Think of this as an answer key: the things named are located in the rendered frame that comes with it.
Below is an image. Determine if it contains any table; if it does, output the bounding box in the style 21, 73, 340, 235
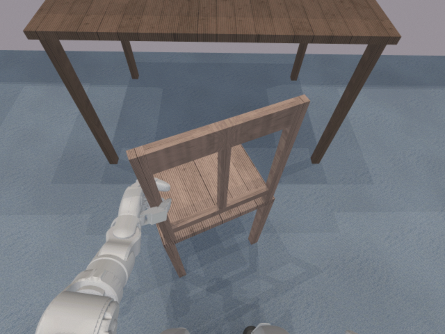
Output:
23, 0, 401, 164

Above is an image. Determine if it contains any left robot forearm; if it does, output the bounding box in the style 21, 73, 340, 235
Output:
35, 214, 141, 334

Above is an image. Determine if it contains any robot right shin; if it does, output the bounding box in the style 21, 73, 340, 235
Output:
253, 323, 270, 332

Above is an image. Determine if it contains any left robot hand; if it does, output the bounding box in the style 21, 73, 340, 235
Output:
118, 177, 172, 226

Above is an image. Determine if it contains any chair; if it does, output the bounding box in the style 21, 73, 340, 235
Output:
126, 95, 310, 277

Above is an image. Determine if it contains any robot left upper arm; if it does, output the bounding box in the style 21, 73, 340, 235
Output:
39, 291, 120, 334

